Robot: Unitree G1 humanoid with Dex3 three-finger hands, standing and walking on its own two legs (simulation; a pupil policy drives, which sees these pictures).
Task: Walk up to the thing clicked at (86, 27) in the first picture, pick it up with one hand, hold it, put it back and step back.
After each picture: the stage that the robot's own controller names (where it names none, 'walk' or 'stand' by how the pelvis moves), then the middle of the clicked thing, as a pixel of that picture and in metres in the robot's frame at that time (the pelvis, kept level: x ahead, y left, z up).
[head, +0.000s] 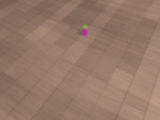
stand; (85, 30) +1.56 +0.01 -0.72
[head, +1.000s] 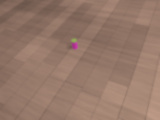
walk; (74, 44) +1.43 +0.24 -0.70
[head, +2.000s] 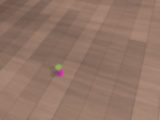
walk; (59, 70) +0.93 +0.34 -0.72
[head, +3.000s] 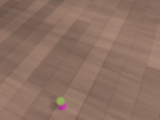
walk; (61, 103) +0.55 +0.24 -0.70
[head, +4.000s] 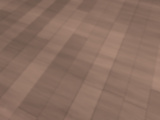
stand; out of the picture +0.31 +0.19 -0.70
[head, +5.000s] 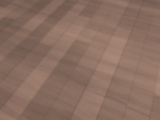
stand; out of the picture +0.29 +0.19 -0.72
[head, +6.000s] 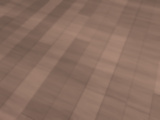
stand; out of the picture +0.29 +0.19 -0.72
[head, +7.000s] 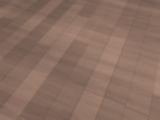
stand; out of the picture +0.28 +0.19 -0.73
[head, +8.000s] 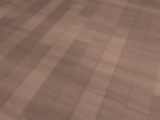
stand; out of the picture +0.28 +0.19 -0.73
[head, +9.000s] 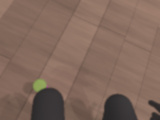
go down; (41, 87) +0.34 +0.21 -0.43
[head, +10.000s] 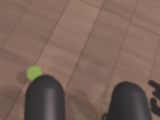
go down; (36, 75) +0.36 +0.25 -0.32
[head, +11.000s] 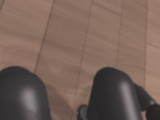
close in; out of the picture +0.32 +0.28 -0.22
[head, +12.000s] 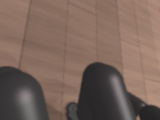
close; out of the picture +0.32 +0.28 -0.21
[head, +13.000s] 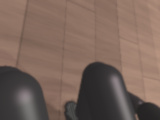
lift; out of the picture +0.32 +0.29 -0.21
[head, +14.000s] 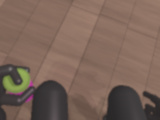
lift; (21, 86) +0.29 +0.24 -0.06
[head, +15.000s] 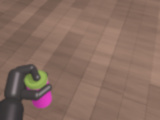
hold; (39, 89) +0.32 +0.17 +0.03
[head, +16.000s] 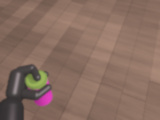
hold; (40, 88) +0.32 +0.17 +0.00
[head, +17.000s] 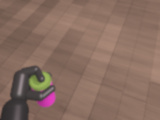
hold; (43, 89) +0.32 +0.16 +0.00
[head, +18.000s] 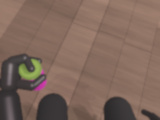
crouch; (34, 75) +0.35 +0.20 -0.08
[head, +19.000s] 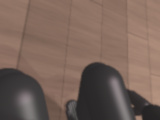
lower; out of the picture +0.34 +0.31 -0.21
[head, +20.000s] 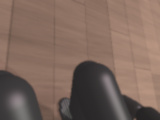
lower; out of the picture +0.37 +0.29 -0.21
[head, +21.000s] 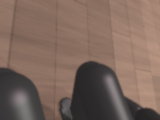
lower; out of the picture +0.36 +0.30 -0.21
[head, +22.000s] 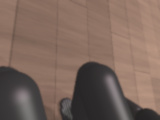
lower; out of the picture +0.35 +0.29 -0.22
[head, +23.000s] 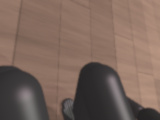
loosen; out of the picture +0.33 +0.28 -0.22
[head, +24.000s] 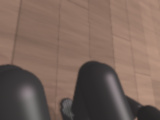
withdraw; out of the picture +0.32 +0.25 -0.22
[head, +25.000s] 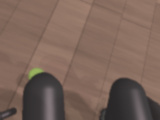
walk; (38, 78) +0.35 +0.22 -0.30
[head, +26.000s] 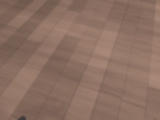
stand; out of the picture +0.26 +0.16 -0.65
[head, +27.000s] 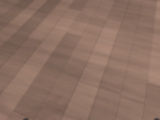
stand; out of the picture +0.30 +0.18 -0.66
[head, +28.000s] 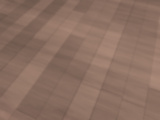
stand; out of the picture +0.29 +0.17 -0.69
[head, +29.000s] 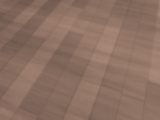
walk; out of the picture +0.30 +0.17 -0.72
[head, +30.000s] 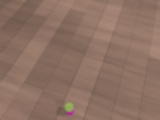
walk; (69, 109) +0.42 +0.12 -0.70
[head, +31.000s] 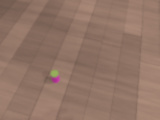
walk; (55, 76) +0.69 +0.24 -0.69
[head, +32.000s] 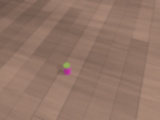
stand; (67, 68) +0.94 +0.21 -0.70
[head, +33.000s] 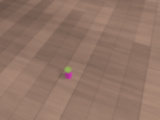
stand; (68, 73) +0.90 +0.20 -0.72
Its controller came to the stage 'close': yes
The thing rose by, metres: 0.71
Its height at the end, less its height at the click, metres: +0.00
